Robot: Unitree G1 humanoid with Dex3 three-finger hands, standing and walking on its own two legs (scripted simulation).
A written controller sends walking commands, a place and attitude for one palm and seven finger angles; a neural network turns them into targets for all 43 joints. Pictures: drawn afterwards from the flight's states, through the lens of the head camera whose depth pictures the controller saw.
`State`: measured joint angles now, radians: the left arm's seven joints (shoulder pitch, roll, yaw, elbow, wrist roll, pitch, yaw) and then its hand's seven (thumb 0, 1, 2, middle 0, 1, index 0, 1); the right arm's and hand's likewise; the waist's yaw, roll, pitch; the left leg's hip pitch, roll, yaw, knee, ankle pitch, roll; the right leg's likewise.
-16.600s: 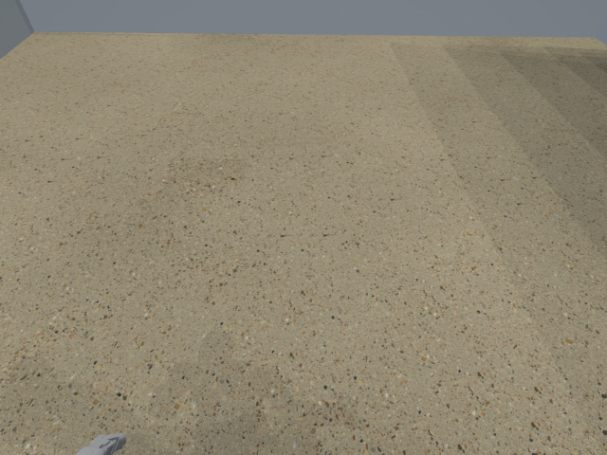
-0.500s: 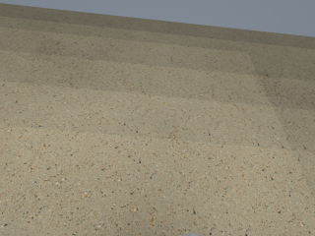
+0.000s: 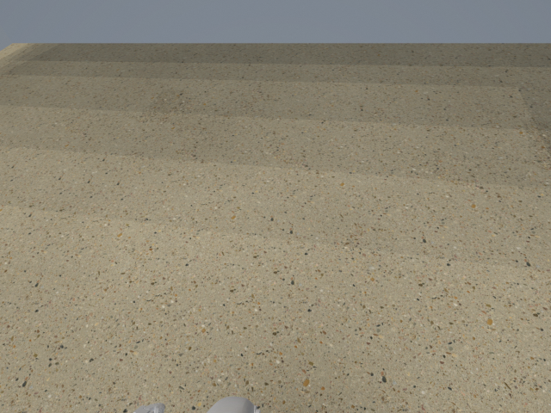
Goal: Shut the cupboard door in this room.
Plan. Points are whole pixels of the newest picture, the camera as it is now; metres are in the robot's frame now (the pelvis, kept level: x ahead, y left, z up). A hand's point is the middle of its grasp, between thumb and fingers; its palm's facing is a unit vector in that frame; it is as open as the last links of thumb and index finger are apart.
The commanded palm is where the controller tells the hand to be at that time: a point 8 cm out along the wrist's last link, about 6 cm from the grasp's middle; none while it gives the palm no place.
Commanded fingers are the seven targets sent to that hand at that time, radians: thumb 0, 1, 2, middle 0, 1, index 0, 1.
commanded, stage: turn or walk to find it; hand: left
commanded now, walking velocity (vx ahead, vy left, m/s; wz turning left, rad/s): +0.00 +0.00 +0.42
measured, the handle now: out of the picture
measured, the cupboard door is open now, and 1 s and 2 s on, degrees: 77 77 77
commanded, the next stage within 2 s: none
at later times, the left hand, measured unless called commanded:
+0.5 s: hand out of the picture -0.08 +0.26 -0.19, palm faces +0.28 -0.93 -0.23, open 7.3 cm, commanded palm none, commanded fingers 0.00 0.90 0.90 -0.20 -0.30 -0.20 -0.30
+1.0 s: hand out of the picture -0.04 +0.20 -0.14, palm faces +0.41 -0.87 -0.28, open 7.3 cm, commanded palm none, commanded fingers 0.00 0.90 0.90 -0.20 -0.30 -0.20 -0.30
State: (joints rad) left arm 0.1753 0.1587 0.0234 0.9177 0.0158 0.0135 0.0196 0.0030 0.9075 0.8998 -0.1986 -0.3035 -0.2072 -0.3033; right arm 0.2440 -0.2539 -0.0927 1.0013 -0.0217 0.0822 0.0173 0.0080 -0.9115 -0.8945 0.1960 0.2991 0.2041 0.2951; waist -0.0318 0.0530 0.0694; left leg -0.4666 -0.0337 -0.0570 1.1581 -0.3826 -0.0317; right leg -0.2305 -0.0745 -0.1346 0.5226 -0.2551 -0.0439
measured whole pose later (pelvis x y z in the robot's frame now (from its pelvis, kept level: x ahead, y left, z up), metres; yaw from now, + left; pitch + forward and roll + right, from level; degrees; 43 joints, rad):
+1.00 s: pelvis -0.06 -0.01 +0.00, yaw +25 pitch -2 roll +3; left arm 0.16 0.15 0.02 0.92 0.02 0.00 0.02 0.00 0.91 0.90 -0.20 -0.30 -0.21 -0.30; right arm 0.25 -0.25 -0.09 1.01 -0.02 0.08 0.01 0.01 -0.91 -0.89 0.20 0.30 0.20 0.30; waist -0.03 0.05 0.07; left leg -0.46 -0.04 -0.05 1.10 -0.42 -0.03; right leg -0.21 -0.07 -0.12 0.53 -0.29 -0.03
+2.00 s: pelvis -0.11 -0.04 +0.00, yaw +50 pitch -1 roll +2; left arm 0.14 0.16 0.03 0.91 0.02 0.01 0.02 0.00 0.91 0.90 -0.20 -0.30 -0.21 -0.30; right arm 0.26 -0.23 -0.09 1.01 -0.02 0.07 0.01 0.01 -0.91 -0.89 0.20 0.30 0.21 0.30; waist -0.04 0.06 0.06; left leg -0.44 -0.07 -0.08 0.94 -0.43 -0.02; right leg -0.23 -0.05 -0.10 0.55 -0.30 -0.03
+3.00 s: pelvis -0.13 -0.07 +0.00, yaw +75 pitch -2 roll +2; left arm 0.15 0.16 0.02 0.91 0.02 0.01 0.02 0.00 0.91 0.90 -0.20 -0.30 -0.21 -0.30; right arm 0.24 -0.24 -0.09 1.00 -0.02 0.07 0.01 0.01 -0.91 -0.89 0.20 0.30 0.20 0.30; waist -0.03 0.05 0.08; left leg -0.44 -0.05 -0.05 1.07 -0.45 -0.02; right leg -0.24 -0.07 -0.13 0.55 -0.28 -0.03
